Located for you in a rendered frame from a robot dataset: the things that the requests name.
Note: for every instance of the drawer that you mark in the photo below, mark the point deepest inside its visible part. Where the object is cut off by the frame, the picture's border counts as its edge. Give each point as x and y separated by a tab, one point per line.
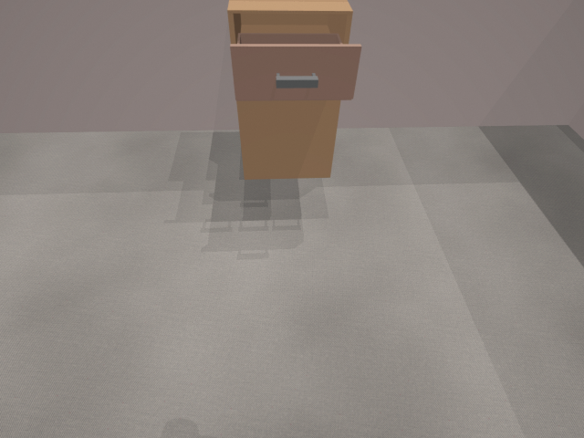
257	57

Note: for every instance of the handle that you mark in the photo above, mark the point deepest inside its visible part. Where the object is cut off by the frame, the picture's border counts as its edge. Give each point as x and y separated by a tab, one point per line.
296	82

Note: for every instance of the cabinet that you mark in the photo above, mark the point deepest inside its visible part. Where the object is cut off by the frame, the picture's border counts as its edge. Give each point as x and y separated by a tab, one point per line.
288	139

